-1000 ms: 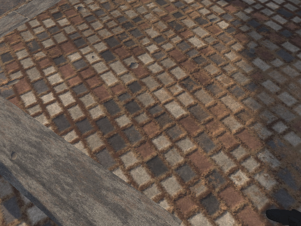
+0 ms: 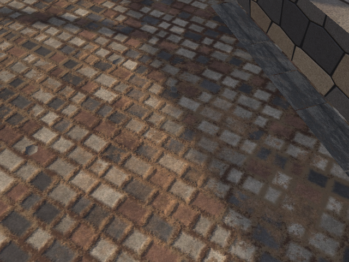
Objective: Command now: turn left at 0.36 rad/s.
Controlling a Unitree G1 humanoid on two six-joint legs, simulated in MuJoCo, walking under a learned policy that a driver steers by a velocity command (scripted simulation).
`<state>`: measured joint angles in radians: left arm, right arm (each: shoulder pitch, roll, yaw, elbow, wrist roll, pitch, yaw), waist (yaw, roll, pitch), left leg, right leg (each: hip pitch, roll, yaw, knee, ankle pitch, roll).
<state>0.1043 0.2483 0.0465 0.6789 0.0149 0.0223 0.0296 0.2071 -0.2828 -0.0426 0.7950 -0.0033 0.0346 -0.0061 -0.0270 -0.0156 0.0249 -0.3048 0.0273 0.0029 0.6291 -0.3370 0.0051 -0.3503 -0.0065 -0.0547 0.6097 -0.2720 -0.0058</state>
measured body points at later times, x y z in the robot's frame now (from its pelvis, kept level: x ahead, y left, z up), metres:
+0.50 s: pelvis +0.02 -0.02 +0.02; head +0.03 -0.04 +0.47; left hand +0.03 +0.27 -0.08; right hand +0.24 -0.26 -0.08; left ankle -0.01 +0.14 -0.64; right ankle +0.01 -0.13 -0.73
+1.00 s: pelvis +0.16 +0.14 +0.02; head +0.17 +0.17 +0.47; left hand +0.14 +0.44 -0.10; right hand +0.35 -0.07 -0.09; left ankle +0.10 +0.21 -0.73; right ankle +0.26 +0.00 -0.63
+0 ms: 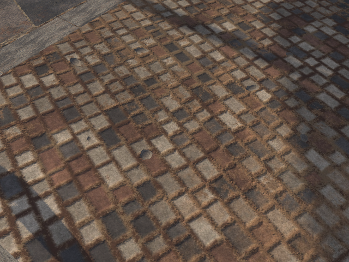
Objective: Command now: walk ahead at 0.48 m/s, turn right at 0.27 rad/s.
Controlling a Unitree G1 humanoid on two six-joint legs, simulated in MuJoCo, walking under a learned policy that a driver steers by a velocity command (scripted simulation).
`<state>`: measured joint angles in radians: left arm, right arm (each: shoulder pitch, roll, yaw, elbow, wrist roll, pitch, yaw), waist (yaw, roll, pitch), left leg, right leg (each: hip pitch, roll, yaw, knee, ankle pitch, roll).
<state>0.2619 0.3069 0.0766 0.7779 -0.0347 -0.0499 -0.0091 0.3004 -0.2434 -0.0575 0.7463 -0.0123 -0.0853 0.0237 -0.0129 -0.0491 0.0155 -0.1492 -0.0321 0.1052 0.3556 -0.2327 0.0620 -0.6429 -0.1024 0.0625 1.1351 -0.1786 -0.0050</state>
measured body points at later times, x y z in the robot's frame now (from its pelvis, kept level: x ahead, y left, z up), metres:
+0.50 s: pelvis +0.28 -0.05 -0.01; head +0.32 -0.06 +0.44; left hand +0.46 +0.20 -0.11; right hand +0.36 -0.35 -0.10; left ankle +0.30 +0.13 -0.66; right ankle +0.29 -0.11 -0.74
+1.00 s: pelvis +0.56 -0.07 +0.00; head +0.59 -0.07 +0.45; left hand +0.83 +0.08 -0.10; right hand +0.48 -0.34 -0.11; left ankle +0.62 +0.02 -0.74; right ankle +0.51 -0.21 -0.67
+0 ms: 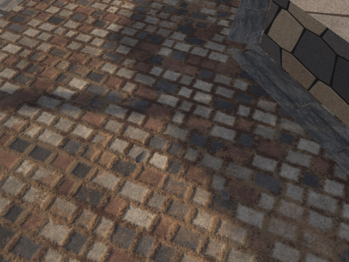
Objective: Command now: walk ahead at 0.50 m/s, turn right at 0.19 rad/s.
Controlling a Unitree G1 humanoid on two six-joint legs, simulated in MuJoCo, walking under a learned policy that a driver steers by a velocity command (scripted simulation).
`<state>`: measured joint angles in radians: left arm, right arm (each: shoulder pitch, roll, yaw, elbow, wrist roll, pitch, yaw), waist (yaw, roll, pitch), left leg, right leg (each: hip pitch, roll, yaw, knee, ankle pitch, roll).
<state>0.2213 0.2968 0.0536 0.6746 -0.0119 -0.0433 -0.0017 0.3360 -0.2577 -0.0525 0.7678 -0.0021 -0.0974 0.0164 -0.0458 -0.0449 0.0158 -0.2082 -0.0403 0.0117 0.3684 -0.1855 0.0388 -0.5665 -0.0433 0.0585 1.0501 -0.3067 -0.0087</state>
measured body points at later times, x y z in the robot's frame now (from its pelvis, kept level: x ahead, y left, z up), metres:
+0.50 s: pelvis +0.26 -0.06 +0.00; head +0.28 -0.07 +0.45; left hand +0.32 +0.22 -0.10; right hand +0.39 -0.33 -0.12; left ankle +0.30 +0.11 -0.66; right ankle +0.25 -0.15 -0.74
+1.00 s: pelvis +0.52 +0.04 +0.00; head +0.55 +0.06 +0.44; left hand +0.57 +0.35 -0.10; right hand +0.71 -0.19 -0.10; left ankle +0.52 +0.11 -0.74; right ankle +0.60 -0.13 -0.66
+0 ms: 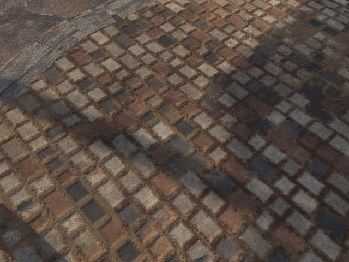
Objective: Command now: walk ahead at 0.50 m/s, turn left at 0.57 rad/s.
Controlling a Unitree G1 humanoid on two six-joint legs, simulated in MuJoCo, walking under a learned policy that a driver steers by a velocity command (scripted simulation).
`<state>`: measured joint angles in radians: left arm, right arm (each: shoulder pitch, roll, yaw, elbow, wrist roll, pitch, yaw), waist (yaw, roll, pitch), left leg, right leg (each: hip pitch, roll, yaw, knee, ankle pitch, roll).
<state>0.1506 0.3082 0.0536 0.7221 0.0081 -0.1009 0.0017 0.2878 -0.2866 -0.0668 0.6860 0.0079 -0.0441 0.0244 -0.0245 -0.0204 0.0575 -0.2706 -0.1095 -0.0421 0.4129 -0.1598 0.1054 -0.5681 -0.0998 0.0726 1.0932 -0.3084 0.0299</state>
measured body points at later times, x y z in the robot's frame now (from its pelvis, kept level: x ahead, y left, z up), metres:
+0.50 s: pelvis +0.28 -0.05 +0.00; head +0.30 -0.06 +0.45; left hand +0.29 +0.23 -0.11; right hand +0.46 -0.29 -0.11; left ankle +0.27 +0.09 -0.67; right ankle +0.30 -0.15 -0.74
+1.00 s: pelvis +0.53 +0.05 +0.00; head +0.55 +0.06 +0.45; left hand +0.60 +0.34 -0.12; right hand +0.65 -0.21 -0.10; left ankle +0.53 +0.15 -0.74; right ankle +0.55 -0.10 -0.66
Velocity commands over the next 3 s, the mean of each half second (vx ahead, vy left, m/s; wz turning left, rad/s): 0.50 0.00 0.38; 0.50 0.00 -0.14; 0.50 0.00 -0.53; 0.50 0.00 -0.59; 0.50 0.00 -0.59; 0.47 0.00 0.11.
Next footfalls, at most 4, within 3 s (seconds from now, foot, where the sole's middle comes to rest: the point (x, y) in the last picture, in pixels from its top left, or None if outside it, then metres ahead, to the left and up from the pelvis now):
0.28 right None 0.34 -0.14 -0.78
0.80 left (133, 231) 0.57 0.16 -0.78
1.32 right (193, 166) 0.85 -0.09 -0.78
1.80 left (164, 112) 1.18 0.03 -0.78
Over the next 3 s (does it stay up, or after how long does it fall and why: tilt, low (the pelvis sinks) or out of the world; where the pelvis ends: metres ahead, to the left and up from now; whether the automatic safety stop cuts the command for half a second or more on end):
stays up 1.51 -0.43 -0.01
